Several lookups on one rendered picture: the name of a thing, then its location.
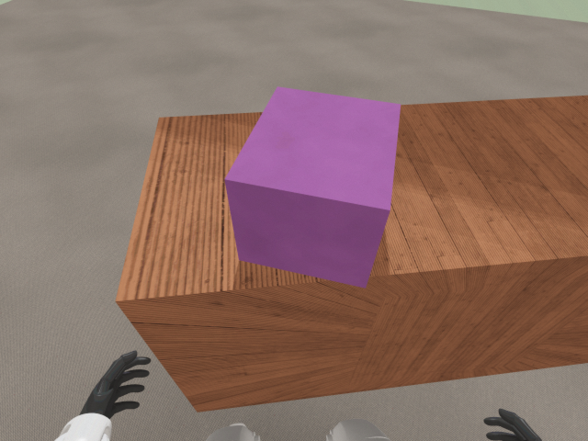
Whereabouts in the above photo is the left robot hand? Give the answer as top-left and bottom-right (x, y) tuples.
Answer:
(79, 350), (151, 419)

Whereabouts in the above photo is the carton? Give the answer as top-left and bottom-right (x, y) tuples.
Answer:
(224, 87), (401, 288)

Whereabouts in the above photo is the robot left forearm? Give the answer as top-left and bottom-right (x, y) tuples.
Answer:
(55, 413), (112, 441)

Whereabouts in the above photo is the right robot thigh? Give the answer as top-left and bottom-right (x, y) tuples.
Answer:
(326, 419), (391, 441)

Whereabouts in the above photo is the right robot hand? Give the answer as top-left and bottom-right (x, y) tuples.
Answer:
(483, 409), (542, 441)

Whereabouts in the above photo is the pedestal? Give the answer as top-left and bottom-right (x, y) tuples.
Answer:
(116, 96), (588, 413)

